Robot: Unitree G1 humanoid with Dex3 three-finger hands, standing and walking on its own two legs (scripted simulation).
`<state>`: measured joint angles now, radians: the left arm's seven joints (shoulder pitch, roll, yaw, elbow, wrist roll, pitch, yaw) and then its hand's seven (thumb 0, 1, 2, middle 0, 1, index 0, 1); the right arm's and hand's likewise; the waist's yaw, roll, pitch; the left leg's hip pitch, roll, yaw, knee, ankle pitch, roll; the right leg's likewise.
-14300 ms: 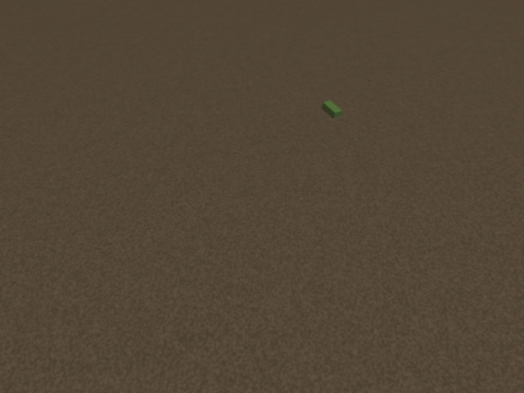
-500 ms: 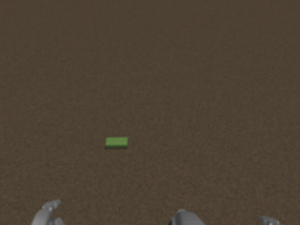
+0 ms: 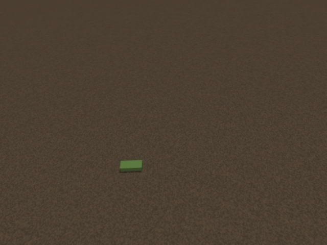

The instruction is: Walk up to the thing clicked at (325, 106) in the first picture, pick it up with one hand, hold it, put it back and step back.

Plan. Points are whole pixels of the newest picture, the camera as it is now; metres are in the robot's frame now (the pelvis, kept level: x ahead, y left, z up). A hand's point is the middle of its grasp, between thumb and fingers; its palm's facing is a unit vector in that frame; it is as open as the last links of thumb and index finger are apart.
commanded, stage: walk up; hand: left
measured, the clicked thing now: (131, 165) +0.78 +0.28 -0.74
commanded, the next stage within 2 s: stand in 0.86 s
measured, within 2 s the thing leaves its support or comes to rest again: neither
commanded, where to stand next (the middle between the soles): +0.39 +0.04 m, yaw +0 degrees
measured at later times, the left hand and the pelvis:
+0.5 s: hand out of the picture +0.10 +0.27 -0.14, palm faces +0.05 -0.94 -0.35, open 7.4 cm; pelvis +0.01 +0.01 +0.01, yaw +2 degrees
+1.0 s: hand out of the picture +0.08 +0.27 -0.14, palm faces +0.02 -0.94 -0.34, open 7.4 cm; pelvis +0.02 +0.01 +0.02, yaw +1 degrees
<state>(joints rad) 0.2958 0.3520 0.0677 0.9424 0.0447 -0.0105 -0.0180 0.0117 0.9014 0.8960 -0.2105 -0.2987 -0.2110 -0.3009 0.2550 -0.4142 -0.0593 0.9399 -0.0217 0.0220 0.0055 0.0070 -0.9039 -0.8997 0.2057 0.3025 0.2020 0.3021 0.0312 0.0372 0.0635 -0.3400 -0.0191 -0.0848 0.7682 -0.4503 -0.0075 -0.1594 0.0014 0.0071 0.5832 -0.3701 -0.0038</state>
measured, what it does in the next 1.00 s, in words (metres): stands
